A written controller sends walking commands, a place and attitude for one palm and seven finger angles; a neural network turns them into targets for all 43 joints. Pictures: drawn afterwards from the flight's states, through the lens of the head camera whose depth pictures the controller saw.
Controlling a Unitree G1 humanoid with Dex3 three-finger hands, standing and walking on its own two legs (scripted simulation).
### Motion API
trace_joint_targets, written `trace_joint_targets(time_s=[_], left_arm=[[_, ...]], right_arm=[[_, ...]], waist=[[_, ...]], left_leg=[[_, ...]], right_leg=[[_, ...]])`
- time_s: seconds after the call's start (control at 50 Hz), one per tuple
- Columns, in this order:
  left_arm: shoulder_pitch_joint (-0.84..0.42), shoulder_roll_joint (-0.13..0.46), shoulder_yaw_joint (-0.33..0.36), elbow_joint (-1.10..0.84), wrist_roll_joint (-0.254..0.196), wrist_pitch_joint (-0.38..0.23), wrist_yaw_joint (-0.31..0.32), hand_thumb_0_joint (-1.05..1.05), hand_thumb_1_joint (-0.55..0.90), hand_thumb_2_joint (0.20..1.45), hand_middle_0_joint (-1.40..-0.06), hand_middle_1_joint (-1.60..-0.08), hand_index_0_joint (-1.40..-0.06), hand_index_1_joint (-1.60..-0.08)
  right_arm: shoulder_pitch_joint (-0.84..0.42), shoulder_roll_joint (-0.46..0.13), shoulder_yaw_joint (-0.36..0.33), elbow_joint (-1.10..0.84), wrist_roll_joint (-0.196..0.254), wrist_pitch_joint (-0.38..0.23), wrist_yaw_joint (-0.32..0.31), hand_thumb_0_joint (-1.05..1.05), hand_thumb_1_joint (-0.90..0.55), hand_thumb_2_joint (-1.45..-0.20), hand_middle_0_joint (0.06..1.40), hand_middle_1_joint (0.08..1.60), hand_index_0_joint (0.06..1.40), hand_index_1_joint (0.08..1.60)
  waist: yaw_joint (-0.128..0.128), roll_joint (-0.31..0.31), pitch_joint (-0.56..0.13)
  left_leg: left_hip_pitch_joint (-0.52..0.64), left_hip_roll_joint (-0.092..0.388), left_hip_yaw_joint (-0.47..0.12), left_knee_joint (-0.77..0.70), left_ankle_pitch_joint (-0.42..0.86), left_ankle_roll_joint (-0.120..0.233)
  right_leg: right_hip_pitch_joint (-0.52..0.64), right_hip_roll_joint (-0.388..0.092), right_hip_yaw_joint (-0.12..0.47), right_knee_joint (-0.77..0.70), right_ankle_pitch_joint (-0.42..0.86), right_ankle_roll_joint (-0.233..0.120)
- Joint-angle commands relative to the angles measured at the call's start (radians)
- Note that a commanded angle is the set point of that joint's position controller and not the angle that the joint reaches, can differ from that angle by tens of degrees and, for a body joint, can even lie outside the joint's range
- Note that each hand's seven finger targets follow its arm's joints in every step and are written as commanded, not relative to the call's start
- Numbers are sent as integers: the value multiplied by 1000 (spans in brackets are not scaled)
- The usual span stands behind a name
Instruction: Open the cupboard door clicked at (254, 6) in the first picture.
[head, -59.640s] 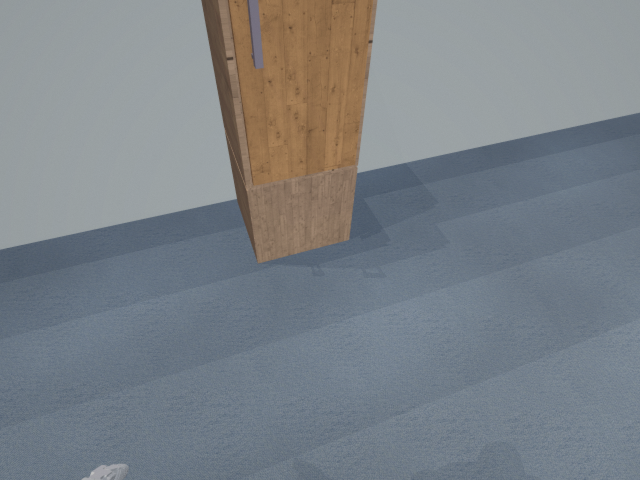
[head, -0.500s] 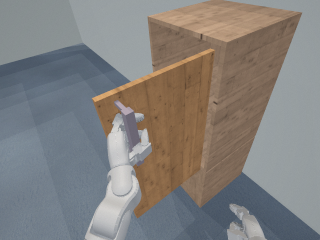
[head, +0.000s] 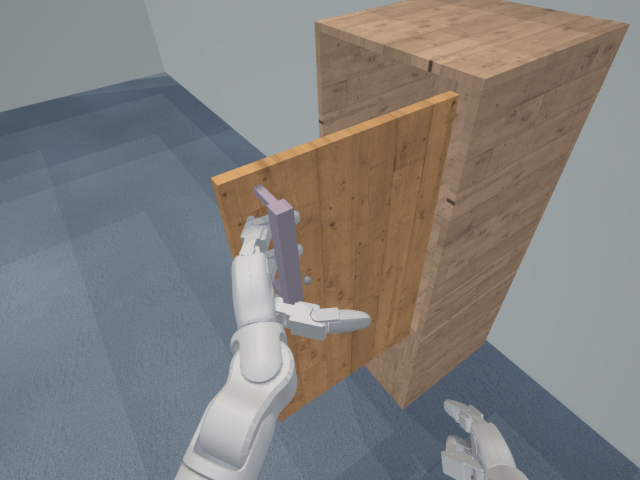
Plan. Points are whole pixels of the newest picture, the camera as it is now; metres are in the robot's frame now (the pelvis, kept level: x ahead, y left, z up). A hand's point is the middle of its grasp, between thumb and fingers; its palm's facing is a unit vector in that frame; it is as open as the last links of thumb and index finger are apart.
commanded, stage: open thumb and fingers to let go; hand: left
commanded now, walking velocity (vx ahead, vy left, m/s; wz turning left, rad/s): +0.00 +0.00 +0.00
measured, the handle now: (279, 255) +0.33 +0.08 +0.15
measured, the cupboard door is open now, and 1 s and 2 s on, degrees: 89 92 91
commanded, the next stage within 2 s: slide the hand sideways off the handle in 0.18 s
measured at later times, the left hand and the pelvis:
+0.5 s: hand (306, 311) +0.25 +0.04 +0.15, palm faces -0.22 -0.97 -0.08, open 16.2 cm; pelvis -0.01 +0.02 +0.00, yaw +0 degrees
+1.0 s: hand (280, 325) +0.23 +0.06 +0.15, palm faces -0.17 -0.99 -0.01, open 16.2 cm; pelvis +0.01 +0.01 +0.01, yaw -2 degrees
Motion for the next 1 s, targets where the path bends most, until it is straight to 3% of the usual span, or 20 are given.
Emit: trace_joint_targets(time_s=[0.0, 0.14, 0.22, 0.26, 0.28, 0.3, 0.32, 0.34, 0.36, 0.4, 0.46, 0.48, 0.52, 0.58, 0.64, 0.72, 0.84, 0.86, 0.96, 0.98], left_arm=[[-290, -151, -10, -215, 21, -62, 12, 0, -500, 300, -208, -650, -208, -650], [-313, -180, -24, -177, 32, -49, 29, 0, -500, 300, -150, -300, -150, -300], [-353, -166, -5, -171, 26, -45, 40, 0, -500, 300, -150, -300, -150, -300], [-361, -179, -13, -152, 23, -42, 38, 0, -500, 300, -150, -300, -150, -300], [-356, -107, -215, -174, 98, -89, -188, 0, -500, 300, -150, -300, -150, -300], [-394, -36, -143, -215, 49, -135, -304, 0, -500, 300, -150, -300, -150, -300], [-408, 21, -121, -227, 36, -168, -373, 0, -500, 300, -150, -300, -150, -300], [-395, 34, -120, -232, 19, -184, -431, 0, -500, 300, -150, -300, -150, -300], [-413, 41, -118, -231, -6, -196, -486, 0, -500, 300, -150, -300, -150, -300], [-382, 39, -90, -218, -60, -198, -544, 0, -500, 300, -150, -300, -150, -300], [-293, 29, -1, -175, -149, -168, -524, 0, -500, 300, -150, -300, -150, -300], [-264, 38, 32, -189, -166, -155, -508, 0, -500, 300, -150, -300, -150, -300], [-260, 45, 50, -217, -155, -140, -470, 0, -500, 300, -150, -300, -150, -300], [-178, 89, 81, -267, -102, -140, -417, 0, -500, 300, -150, -300, -150, -300], [-131, 124, 95, -278, -65, -139, -404, 0, -500, 300, -150, -300, -150, -300], [-80, 152, 111, -346, -69, -136, -433, 0, -500, 300, -150, -300, -150, -300], [0, 187, 167, -393, -115, -128, -478, 0, -500, 300, -150, -300, -150, -300], [50, 203, 193, -389, -125, -129, -483, 0, -500, 300, -150, -300, -150, -300], [188, 204, 197, -460, -138, -138, -515, 0, -500, 300, -150, -300, -150, -300], [211, 232, 225, -483, -140, -143, -518, 0, -500, 300, -150, -300, -150, -300]], right_arm=[[-193, -66, -21, -174, 4, -58, 0, 0, -900, -900, 200, 300, 200, 300], [-199, -64, -22, -159, 2, -55, 11, 0, -900, -900, 200, 300, 200, 300], [-203, -64, -21, -156, 1, -58, 10, 0, -900, -900, 200, 300, 200, 300], [-209, -63, -19, -150, 3, -54, 13, 0, -900, -900, 200, 300, 200, 300], [-126, -116, -23, -165, -2, -23, 16, 0, -900, -900, 200, 300, 200, 300], [-128, -102, -26, -209, 20, -14, 0, 0, -900, -900, 200, 300, 200, 300], [-126, -101, -21, -219, 25, -12, -17, 0, -900, -900, 200, 300, 200, 300], [-123, -100, -16, -234, 25, -9, -29, 0, -900, -900, 200, 300, 200, 300], [-118, -97, -11, -242, 32, -13, -36, 0, -900, -900, 200, 300, 200, 300], [-127, -90, 0, -267, 43, -29, -47, 0, -900, -900, 200, 300, 200, 300], [-149, -94, 10, -267, 50, -52, -54, 0, -900, -900, 200, 300, 200, 300], [-164, -95, 12, -274, 50, -54, -54, 0, -900, -900, 200, 300, 200, 300], [-168, -96, 13, -276, 47, -52, -46, 0, -900, -900, 200, 300, 200, 300], [-165, -93, 10, -293, 38, -37, -29, 0, -900, -900, 200, 300, 200, 300], [-164, -91, 11, -305, 33, -13, -23, 0, -900, -900, 200, 300, 200, 300], [-177, -89, 15, -332, 35, 3, -32, 0, -900, -900, 200, 300, 200, 300], [-171, -92, 18, -337, 39, -7, -51, 0, -900, -900, 200, 300, 200, 300], [-163, -95, 18, -336, 39, -9, -53, 0, -900, -900, 200, 300, 200, 300], [-130, -104, 13, -348, 45, -22, -46, 0, -900, -900, 200, 300, 200, 300], [-126, -107, 8, -351, 48, -26, -46, 0, -900, -900, 200, 300, 200, 300]], waist=[[11, -139, -181], [11, -119, -155], [10, -138, -158], [10, -111, -145], [-95, -157, -92], [-65, -129, -164], [-50, -113, -206], [-51, -57, -222], [-60, -72, -229], [-49, -72, -205], [-23, -145, -124], [-6, -139, -116], [-1, -149, -105], [15, -108, -120], [16, -117, -94], [12, -93, -98], [12, -79, -87], [16, -104, -97], [19, -91, -123], [22, -88, -127]], left_leg=[[146, 6, -23, -46, 207, 15], [139, 14, -30, -50, 185, 8], [137, 11, -25, -50, 164, 9], [128, 10, -29, -57, 144, 6], [172, -3, -35, -82, 171, 32], [173, -3, -32, -81, 186, 37], [181, -7, -27, -77, 210, 41], [202, -8, -25, -81, 207, 40], [207, -9, -29, -82, 202, 41], [198, -6, -37, -99, 143, 39], [148, 6, -55, -133, 56, 28], [132, 4, -49, -140, 36, 27], [118, 4, -47, -146, 24, 25], [116, 5, -30, -150, 48, 22], [107, 2, -15, -139, 54, 28], [121, -2, 5, -130, 72, 33], [137, -2, 10, -127, 94, 34], [136, 1, 9, -130, 106, 35], [135, 6, 14, -125, 190, 36], [132, 7, 18, -121, 192, 36]], right_leg=[[-102, -47, 49, -126, 213, 16], [-127, -40, 41, -135, 144, 7], [-135, -42, 48, -149, 107, 10], [-142, -43, 45, -146, 82, 7], [-177, -30, 70, -121, 181, 15], [-131, -30, 61, -103, 233, 9], [-103, -33, 68, -86, 276, 6], [-99, -34, 66, -86, 279, 6], [-102, -35, 58, -87, 274, 7], [-120, -31, 49, -108, 192, 9], [-140, -19, 28, -138, 75, 16], [-138, -19, 29, -146, 52, 19], [-140, -21, 30, -148, 29, 19], [-124, -22, 37, -138, 45, 13], [-125, -25, 58, -165, 32, 13], [-112, -30, 79, -190, 45, 16], [-106, -26, 77, -210, 67, 20], [-96, -24, 73, -203, 93, 23], [-70, -18, 54, -146, 248, 26], [-69, -17, 57, -143, 256, 28]])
